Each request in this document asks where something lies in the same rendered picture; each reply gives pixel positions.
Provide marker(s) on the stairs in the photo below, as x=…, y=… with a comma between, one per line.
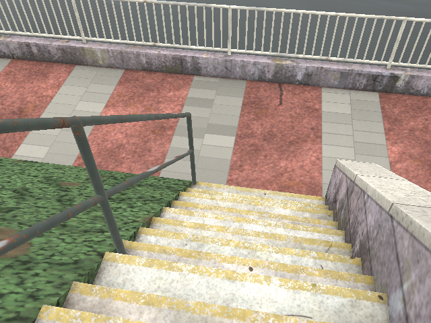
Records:
x=230, y=254

